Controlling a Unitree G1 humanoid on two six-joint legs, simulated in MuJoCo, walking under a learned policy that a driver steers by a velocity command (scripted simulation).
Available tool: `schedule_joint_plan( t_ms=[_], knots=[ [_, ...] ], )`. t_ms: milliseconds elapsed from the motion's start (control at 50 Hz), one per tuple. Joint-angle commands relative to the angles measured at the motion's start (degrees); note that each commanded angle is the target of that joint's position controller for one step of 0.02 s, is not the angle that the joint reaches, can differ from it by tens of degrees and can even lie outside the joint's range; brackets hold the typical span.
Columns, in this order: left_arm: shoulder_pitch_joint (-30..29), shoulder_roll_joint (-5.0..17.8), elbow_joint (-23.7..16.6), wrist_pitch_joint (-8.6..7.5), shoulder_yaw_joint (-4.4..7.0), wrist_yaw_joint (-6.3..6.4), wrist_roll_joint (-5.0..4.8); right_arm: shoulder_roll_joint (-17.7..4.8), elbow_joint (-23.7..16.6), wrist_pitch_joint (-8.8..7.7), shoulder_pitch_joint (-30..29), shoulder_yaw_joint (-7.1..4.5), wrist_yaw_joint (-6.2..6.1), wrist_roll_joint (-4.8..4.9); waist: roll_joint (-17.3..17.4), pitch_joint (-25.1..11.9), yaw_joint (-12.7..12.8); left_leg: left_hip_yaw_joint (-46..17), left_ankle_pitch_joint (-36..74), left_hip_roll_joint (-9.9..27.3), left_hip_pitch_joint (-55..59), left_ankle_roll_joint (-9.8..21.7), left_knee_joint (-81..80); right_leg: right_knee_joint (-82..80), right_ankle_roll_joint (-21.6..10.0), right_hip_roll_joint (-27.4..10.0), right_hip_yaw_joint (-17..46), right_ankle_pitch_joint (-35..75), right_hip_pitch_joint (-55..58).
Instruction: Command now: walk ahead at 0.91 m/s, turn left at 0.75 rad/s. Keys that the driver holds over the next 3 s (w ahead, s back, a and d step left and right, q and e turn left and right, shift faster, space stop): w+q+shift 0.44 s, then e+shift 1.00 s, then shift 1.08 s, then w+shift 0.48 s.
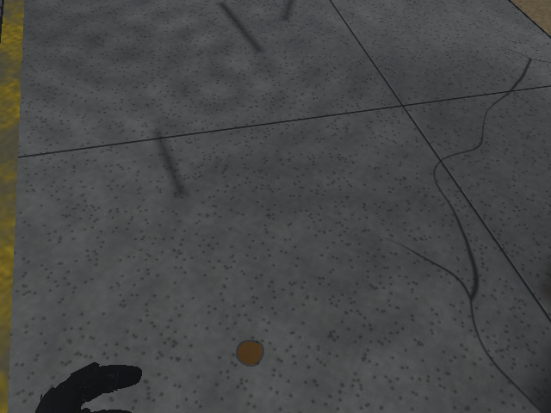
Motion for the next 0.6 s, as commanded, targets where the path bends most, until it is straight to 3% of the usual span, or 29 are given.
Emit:
schedule_joint_plan(
  t_ms=[20, 60, 80, 100, 120, 140, 160, 180, 200, 220, 240, 260, 300, 380, 420, 440, 460, 480, 500, 520, 540, 560, 580, 600],
  knots=[
    [-11.9, 3.1, -6.7, -1.43, 0.47, 0.13, -0.67, -11.1, -3.4, -0.75, -1.2, -3.43, -0.33, -0.21, 9.3, 6.1, -0.1, -15.4, -5.1, 9.6, -0.2, 9.4, -6.1, -7.5, 0.6, 2.5, -2.4, -1.9, -2.6],
    [-10.4, 3.6, -6.9, -1.96, 0.59, 0.53, -1.1, -11.6, -3.6, -0.66, -3.2, -3.86, -0.32, -0.19, 10.5, 5.9, 1.4, -16.5, -2.0, 9.7, -3.8, 8.8, -4.3, -11.8, -0.3, 2.8, -2.1, -3.2, 6.0],
    [-6.2, 4.4, -5.9, -2.32, 0.95, 1.1, -1.33, -12.3, -4.2, -0.83, -5.8, -4.13, -0.23, -0.05, 10.6, 4.6, 4.2, -16.2, 4.3, 9.6, -7.8, 7.8, -2.1, -14.2, -1.2, 3.2, -2.1, -3.0, 14.9],
    [2.6, 6.7, -3.3, -2.77, 1.96, 2.09, -0.92, -12.6, -4.8, -1.36, -8.4, -4.23, 0.0, 0.24, 8.3, 0.7, 9.0, -13.8, 14.1, 7.2, -12.9, 6.0, 5.5, -15.9, -2.5, 3.3, -1.9, -2.1, 28.6],
    [14.6, 11.1, -0.5, -3.35, 3.67, 3.45, 0.32, -11.6, -5.5, -2.16, -10.7, -3.96, 0.47, 0.84, 3.0, -6.0, 15.4, -8.6, 15.3, 2.5, -21.4, 4.0, 21.2, -15.0, -4.5, -2.2, 2.1, -5.2, 45.1],
    [25.8, 17.9, 0.6, -3.16, 5.47, 4.46, 2.31, -5.0, -8.8, -2.99, -11.0, -2.07, 0.31, 2.55, -12.9, -16.8, 19.6, -0.5, -6.3, -4.1, -35.9, 1.9, 41.3, -21.6, -7.6, -19.7, 25.0, -34.3, 61.2],
    [21.5, 18.3, 0.8, -2.72, 5.48, 4.33, 2.46, -4.5, -10.2, -2.35, -10.4, -0.99, -0.17, 2.57, -17.5, -14.8, 14.9, 2.2, -11.6, -2.4, -43.2, 2.5, 52.4, -29.0, -10.3, -25.7, 44.5, -44.1, 54.6],
    [15.9, 12.0, -0.4, -2.48, 4.08, 4.19, 2.29, -6.7, -8.9, -1.24, -12.8, -1.23, -0.34, 1.06, -8.6, -6.5, 12.9, 3.0, -6.2, 2.0, -45.1, 2.9, 57.5, -27.4, -10.5, -24.0, 38.0, -40.7, 46.9],
    [14.6, 8.1, 0.0, -2.53, 3.06, 3.92, 1.69, -7.3, -8.7, -0.74, -15.6, -1.31, 0.43, -0.26, -2.6, -1.9, 12.6, 4.3, -2.7, 4.0, -44.3, 2.4, 56.5, -27.1, -10.1, -21.2, 28.1, -30.7, 41.0],
    [14.6, 6.6, 1.0, -2.67, 2.55, 3.76, 1.54, -7.0, -8.4, -0.25, -15.9, -1.3, 1.36, -0.83, -2.1, 0.5, 11.3, 4.7, -0.9, 5.8, -42.8, 1.9, 55.0, -28.6, -9.5, -18.5, 20.9, -23.1, 37.2],
    [15.5, 5.6, 2.5, -2.98, 2.13, 3.77, 1.15, -6.4, -8.7, 0.52, -17.1, -1.13, 2.22, -1.58, -3.9, 3.3, 10.7, 5.1, 0.0, 7.0, -43.1, 1.3, 54.7, -30.1, -8.7, -16.1, 15.3, -17.9, 34.7],
    [16.5, 5.2, 3.8, -3.51, 1.99, 3.52, 0.56, -5.7, -9.4, 1.28, -18.1, -0.77, 2.9, -1.66, -6.1, 4.7, 10.1, 5.4, 1.0, 7.9, -43.7, 0.8, 54.6, -30.7, -8.2, -15.4, 11.5, -13.1, 33.5],
    [18.8, 4.1, 5.9, -4.5, 1.77, 2.81, -0.3, -5.0, -11.2, 2.22, -21.7, -0.17, 3.74, -1.53, -5.4, 6.3, 9.6, 6.1, 3.9, 8.4, -46.8, 0.6, 56.0, -31.7, -7.9, -15.1, 5.5, -3.3, 33.5],
    [18.2, 4.6, 8.5, -5.68, 1.7, 2.7, -0.28, -5.5, -15.0, 2.35, -29.6, 0.96, 4.75, -1.34, -3.8, 10.0, 7.6, 9.3, 12.5, 8.0, -45.8, 0.5, 48.1, -35.1, -6.5, -12.9, -7.9, 12.7, 29.6],
    [20.0, 5.5, 10.2, -5.76, 1.8, 2.99, -0.32, -5.4, -16.4, 2.31, -34.6, 1.81, 5.51, -1.41, -1.6, 12.3, 8.4, 15.1, 15.2, 6.6, -40.5, 1.9, 38.3, -36.9, -5.0, -10.9, -13.8, 20.5, 28.3],
    [20.7, 6.4, 10.9, -5.68, 1.92, 3.15, -0.25, -4.8, -16.9, 2.25, -36.1, 2.31, 5.75, -1.34, -1.0, 12.9, 8.3, 17.8, 15.3, 5.2, -36.4, 3.2, 33.4, -36.6, -4.2, -10.4, -16.5, 28.6, 28.1],
    [22.7, 7.0, 11.7, -5.65, 1.82, 3.36, -0.34, -3.9, -16.8, 1.86, -36.8, 2.86, 5.74, -1.68, -0.4, 12.7, 8.6, 20.0, 15.2, 2.3, -30.3, 4.3, 28.9, -34.3, -4.1, -10.4, -17.0, 45.3, 27.5],
    [24.6, 8.7, 12.5, -5.49, 1.97, 3.75, -0.5, -3.7, -15.8, 1.47, -34.5, 3.07, 5.42, -2.16, -1.5, 10.6, 7.5, 21.4, 14.7, -1.1, -23.7, 4.9, 26.8, -30.4, -4.7, -11.3, -16.2, 60.6, 28.7],
    [24.3, 11.3, 13.0, -5.03, 2.31, 4.2, -0.64, -4.5, -13.5, 1.03, -28.4, 2.83, 4.78, -2.72, -3.3, 7.1, 4.0, 20.2, 13.1, -3.7, -15.5, 5.4, 24.4, -23.0, -5.1, -12.4, -15.4, 68.9, 28.9],
    [23.3, 13.3, 13.2, -4.54, 2.44, 4.47, -0.92, -6.5, -9.9, 0.59, -18.2, 1.92, 3.86, -3.14, -4.5, 1.5, -0.9, 16.7, 13.4, -4.8, -3.5, 6.5, 21.3, -11.6, -5.9, -13.4, -14.2, 70.2, 27.6],
    [20.9, 13.4, 12.8, -4.2, 2.18, 4.43, -1.74, -8.6, -6.0, 0.08, -7.8, 0.95, 2.65, -3.53, -4.7, -2.5, -6.2, 12.3, 21.4, -2.5, 9.1, 7.9, 12.9, 2.5, -6.8, -12.2, -14.9, 62.9, 23.6],
    [22.8, 8.9, 12.2, -3.87, 1.53, 3.68, -1.67, -13.6, -4.2, 0.05, -6.6, -0.37, 1.23, -4.11, 2.7, -7.0, -2.9, 4.0, 35.9, 8.0, 22.1, 9.0, 15.6, 25.1, -6.1, -3.9, -15.0, 5.7, 12.5],
    [35.1, 2.4, 11.3, -3.19, -0.25, 4.17, -5.36, -17.7, -7.2, -1.0, -7.3, -1.07, 0.7, -4.4, 11.4, -25.8, 2.7, -21.3, 74.6, 32.9, 42.0, 18.8, 24.9, 52.0, -5.6, 2.8, -0.2, -29.5, -0.9],
    [26.2, 9.0, 10.5, -2.94, 1.22, 4.95, -5.3, -16.6, -8.0, -0.1, -5.4, -2.21, -0.56, -1.52, 0.7, -31.2, -2.6, -17.7, 72.8, 29.3, 34.8, 17.5, 18.9, 52.3, -5.9, 2.7, 6.9, -20.3, -0.6]
  ],
)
